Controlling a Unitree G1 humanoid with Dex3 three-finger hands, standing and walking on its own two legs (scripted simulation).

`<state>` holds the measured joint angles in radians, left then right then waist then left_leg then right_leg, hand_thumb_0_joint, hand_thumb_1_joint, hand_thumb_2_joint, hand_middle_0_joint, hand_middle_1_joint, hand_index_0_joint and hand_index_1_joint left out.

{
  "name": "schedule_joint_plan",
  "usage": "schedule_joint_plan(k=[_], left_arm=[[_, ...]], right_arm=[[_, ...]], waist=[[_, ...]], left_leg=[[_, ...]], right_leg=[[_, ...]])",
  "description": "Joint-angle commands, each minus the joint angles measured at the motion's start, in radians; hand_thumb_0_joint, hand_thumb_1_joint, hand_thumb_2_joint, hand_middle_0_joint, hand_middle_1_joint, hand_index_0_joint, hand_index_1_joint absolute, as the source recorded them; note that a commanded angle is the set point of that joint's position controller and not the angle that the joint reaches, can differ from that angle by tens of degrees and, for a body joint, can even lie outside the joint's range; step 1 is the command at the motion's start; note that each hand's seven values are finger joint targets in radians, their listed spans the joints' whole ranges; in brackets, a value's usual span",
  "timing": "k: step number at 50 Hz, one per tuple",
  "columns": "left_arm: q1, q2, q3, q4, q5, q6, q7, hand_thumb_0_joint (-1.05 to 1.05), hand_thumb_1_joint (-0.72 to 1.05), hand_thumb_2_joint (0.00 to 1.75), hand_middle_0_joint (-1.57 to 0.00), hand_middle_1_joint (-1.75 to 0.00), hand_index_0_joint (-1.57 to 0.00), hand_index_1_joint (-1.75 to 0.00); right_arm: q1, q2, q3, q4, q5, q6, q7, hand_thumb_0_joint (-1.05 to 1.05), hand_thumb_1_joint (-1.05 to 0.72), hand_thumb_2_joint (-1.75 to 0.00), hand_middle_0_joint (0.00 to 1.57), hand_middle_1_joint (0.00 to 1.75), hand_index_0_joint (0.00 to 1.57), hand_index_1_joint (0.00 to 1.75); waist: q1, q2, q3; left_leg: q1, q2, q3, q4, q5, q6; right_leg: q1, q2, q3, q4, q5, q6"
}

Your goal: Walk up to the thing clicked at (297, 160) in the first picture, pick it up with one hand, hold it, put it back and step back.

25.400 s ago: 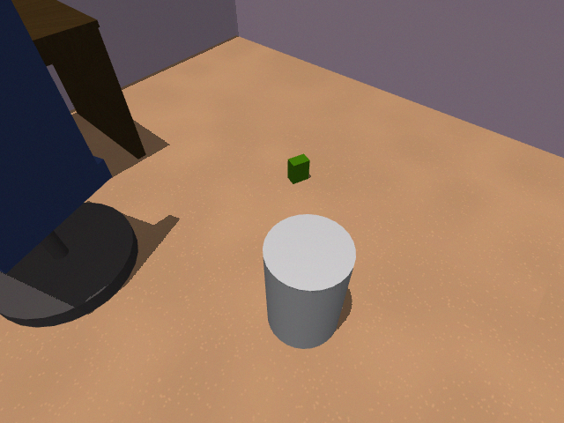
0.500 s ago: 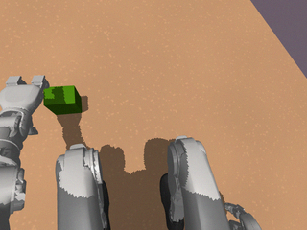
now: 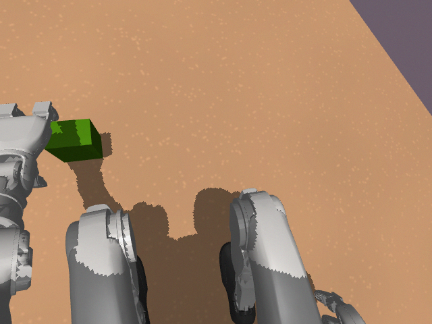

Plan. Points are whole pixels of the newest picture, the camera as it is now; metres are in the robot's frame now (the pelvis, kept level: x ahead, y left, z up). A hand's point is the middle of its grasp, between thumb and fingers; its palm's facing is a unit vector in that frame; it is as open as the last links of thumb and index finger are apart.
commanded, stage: rise first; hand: left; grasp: from above
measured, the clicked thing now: (76, 142) +0.49 +0.27 -0.29
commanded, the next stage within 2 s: approach in 1.46 s
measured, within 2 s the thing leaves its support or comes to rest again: neither
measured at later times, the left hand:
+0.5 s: hand (38, 150) +0.44 +0.30 -0.18, palm faces -0.46 -0.05 -0.89, open 14.0 cm
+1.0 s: hand (33, 144) +0.45 +0.31 -0.17, palm faces -0.45 -0.05 -0.89, open 14.1 cm
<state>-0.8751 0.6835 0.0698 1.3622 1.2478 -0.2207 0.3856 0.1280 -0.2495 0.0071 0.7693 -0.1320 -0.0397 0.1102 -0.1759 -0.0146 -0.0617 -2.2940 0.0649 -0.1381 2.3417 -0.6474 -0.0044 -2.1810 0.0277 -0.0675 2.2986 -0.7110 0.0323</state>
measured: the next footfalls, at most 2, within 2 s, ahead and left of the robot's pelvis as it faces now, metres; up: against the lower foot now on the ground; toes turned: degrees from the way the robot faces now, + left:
none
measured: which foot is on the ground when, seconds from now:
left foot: down 0.00-1.00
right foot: down 0.00-1.00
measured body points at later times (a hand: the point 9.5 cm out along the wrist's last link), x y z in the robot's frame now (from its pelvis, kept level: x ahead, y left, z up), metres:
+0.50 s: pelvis +0.00 +0.00 -0.01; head +0.23 +0.07 +0.37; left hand +0.46 +0.30 -0.12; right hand +0.06 -0.27 -0.12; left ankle +0.09 +0.13 -0.31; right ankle +0.09 -0.12 -0.31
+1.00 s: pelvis +0.00 +0.00 -0.01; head +0.23 +0.07 +0.37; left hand +0.47 +0.31 -0.12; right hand +0.06 -0.27 -0.12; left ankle +0.09 +0.13 -0.31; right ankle +0.09 -0.12 -0.31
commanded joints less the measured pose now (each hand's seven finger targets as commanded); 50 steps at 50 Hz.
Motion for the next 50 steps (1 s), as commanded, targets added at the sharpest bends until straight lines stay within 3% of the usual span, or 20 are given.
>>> schedule_joint_plan(k=[1,11,14,20,26,33,36,38,41,45,47,50], left_arm=[[-0.306,0.245,0.03,-0.139,-0.01,-0.002,0.037,0.0,-0.5,0.96,-0.08,-1.02,-0.1,-1.0],[-0.323,0.27,0.039,-0.098,0.0,-0.002,0.05,0.0,-0.51,0.97,-0.09,-1.0,-0.1,-0.99],[-0.338,0.256,0.017,-0.085,0.0,0.001,0.044,0.0,-0.53,0.99,-0.08,-1.01,-0.09,-1.01],[-0.352,0.288,0.034,-0.081,-0.002,-0.004,0.044,0.0,-0.54,1.0,-0.08,-1.0,-0.08,-1.0],[-0.357,0.292,0.026,-0.051,-0.003,-0.002,0.044,0.0,-0.54,1.0,-0.08,-1.01,-0.08,-1.01],[-0.36,0.326,0.041,-0.072,0.003,-0.009,0.036,0.0,-0.55,1.01,-0.08,-1.0,-0.07,-1.01],[-0.356,0.316,0.04,-0.11,0.0,-0.008,0.032,0.0,-0.55,1.01,-0.07,-1.01,-0.07,-1.01],[-0.342,0.355,0.063,-0.124,-0.003,-0.005,0.034,0.0,-0.55,1.0,-0.07,-1.01,-0.07,-1.01],[-0.367,0.311,0.036,-0.125,-0.005,0.0,0.022,0.0,-0.55,1.01,-0.07,-1.01,-0.07,-1.01],[-0.349,0.3,0.027,-0.13,-0.017,0.004,0.01,0.0,-0.55,1.01,-0.08,-1.0,-0.07,-1.0],[-0.34,0.278,0.01,-0.101,-0.023,0.004,0.0,0.0,-0.55,1.0,-0.07,-1.02,-0.07,-1.02],[-0.352,0.301,0.021,-0.125,-0.015,-0.001,-0.004,0.0,-0.54,1.0,-0.07,-1.02,-0.08,-1.01]], right_arm=[[0.201,-0.237,-0.074,-0.015,-0.001,-0.005,-0.01,0.0,-0.91,-0.9,0.2,0.3,0.2,0.3],[0.2,-0.239,-0.052,-0.019,-0.004,-0.007,-0.004,0.0,-0.91,-0.9,0.2,0.3,0.2,0.3],[0.192,-0.241,-0.05,-0.016,-0.003,-0.007,-0.005,0.0,-0.91,-0.9,0.2,0.3,0.2,0.3],[0.194,-0.244,-0.041,-0.02,-0.008,-0.009,-0.007,0.0,-0.91,-0.9,0.2,0.3,0.2,0.3],[0.205,-0.249,-0.03,-0.019,-0.012,-0.014,-0.007,0.0,-0.91,-0.9,0.2,0.3,0.2,0.3],[0.204,-0.254,-0.022,-0.026,-0.017,-0.013,-0.008,0.0,-0.91,-0.9,0.2,0.3,0.2,0.3],[0.207,-0.252,-0.03,-0.027,-0.013,-0.01,-0.006,0.0,-0.91,-0.9,0.2,0.3,0.2,0.3],[0.204,-0.256,-0.034,-0.03,-0.011,-0.008,-0.006,0.0,-0.91,-0.9,0.2,0.3,0.2,0.3],[0.213,-0.255,-0.038,-0.027,-0.008,-0.003,-0.004,0.0,-0.91,-0.9,0.2,0.3,0.2,0.3],[0.221,-0.254,-0.041,-0.029,-0.003,0.001,-0.004,0.0,-0.91,-0.9,0.2,0.3,0.2,0.3],[0.221,-0.252,-0.041,-0.031,-0.001,0.002,-0.005,0.0,-0.91,-0.9,0.2,0.3,0.2,0.3],[0.229,-0.251,-0.039,-0.035,0.0,0.006,-0.006,0.0,-0.9,-0.9,0.2,0.3,0.2,0.3]], waist=[[-0.004,0.252,-0.669],[-0.014,0.25,-0.648],[-0.02,0.264,-0.641],[-0.02,0.266,-0.645],[-0.04,0.241,-0.618],[-0.036,0.283,-0.648],[-0.028,0.288,-0.674],[-0.009,0.332,-0.681],[-0.037,0.308,-0.672],[-0.029,0.28,-0.678],[-0.041,0.259,-0.637],[-0.032,0.27,-0.68]], left_leg=[[0.553,-0.032,0.088,-0.219,0.13,0.028],[0.52,-0.036,0.093,-0.205,0.122,0.03],[0.526,-0.033,0.084,-0.209,0.103,0.027],[0.509,-0.037,0.085,-0.2,0.09,0.027],[0.482,-0.036,0.089,-0.173,0.109,0.032],[0.505,-0.036,0.082,-0.176,0.106,0.027],[0.526,-0.036,0.084,-0.179,0.127,0.026],[0.536,-0.037,0.088,-0.189,0.127,0.022],[0.538,-0.034,0.077,-0.192,0.127,0.022],[0.53,-0.036,0.079,-0.196,0.138,0.027],[0.512,-0.035,0.078,-0.196,0.121,0.029],[0.531,-0.037,0.083,-0.191,0.156,0.029]], right_leg=[[0.257,0.021,-0.076,-0.257,0.219,-0.066],[0.255,0.023,-0.08,-0.247,0.21,-0.067],[0.228,0.026,-0.085,-0.243,0.195,-0.07],[0.23,0.025,-0.086,-0.236,0.179,-0.068],[0.24,0.026,-0.085,-0.238,0.206,-0.062],[0.249,0.026,-0.093,-0.225,0.2,-0.064],[0.256,0.028,-0.091,-0.227,0.222,-0.065],[0.249,0.025,-0.09,-0.223,0.217,-0.067],[0.233,0.025,-0.097,-0.22,0.223,-0.067],[0.258,0.026,-0.093,-0.238,0.235,-0.064],[0.248,0.026,-0.091,-0.246,0.22,-0.063],[0.287,0.027,-0.087,-0.248,0.252,-0.061]])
